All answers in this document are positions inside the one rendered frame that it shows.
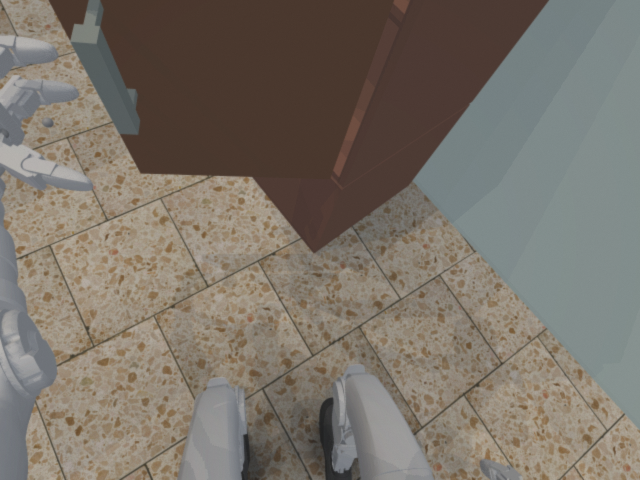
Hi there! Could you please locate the left robot hand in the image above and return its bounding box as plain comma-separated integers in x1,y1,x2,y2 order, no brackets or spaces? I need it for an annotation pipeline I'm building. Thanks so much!
0,35,93,191

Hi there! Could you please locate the right robot hand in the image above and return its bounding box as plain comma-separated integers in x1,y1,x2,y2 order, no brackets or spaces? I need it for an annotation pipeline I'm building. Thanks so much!
480,459,523,480

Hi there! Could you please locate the robot left upper arm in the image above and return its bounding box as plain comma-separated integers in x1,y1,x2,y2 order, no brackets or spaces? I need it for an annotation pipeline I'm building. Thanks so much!
0,309,57,480

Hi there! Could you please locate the left robot forearm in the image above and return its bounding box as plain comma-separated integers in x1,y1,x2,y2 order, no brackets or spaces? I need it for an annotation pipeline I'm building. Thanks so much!
0,178,28,315

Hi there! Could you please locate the robot right shin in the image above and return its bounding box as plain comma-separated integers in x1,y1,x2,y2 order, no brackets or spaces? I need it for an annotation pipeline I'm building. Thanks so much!
331,364,380,472

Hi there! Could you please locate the robot left thigh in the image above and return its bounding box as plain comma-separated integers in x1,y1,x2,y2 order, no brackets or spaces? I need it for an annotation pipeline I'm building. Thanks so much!
177,384,247,480

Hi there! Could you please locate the handle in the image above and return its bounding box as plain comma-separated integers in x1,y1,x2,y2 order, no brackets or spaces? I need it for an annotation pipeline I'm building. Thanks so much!
70,0,140,135

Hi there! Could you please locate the cupboard door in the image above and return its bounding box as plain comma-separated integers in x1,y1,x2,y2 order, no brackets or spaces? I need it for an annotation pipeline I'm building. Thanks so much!
49,0,394,179

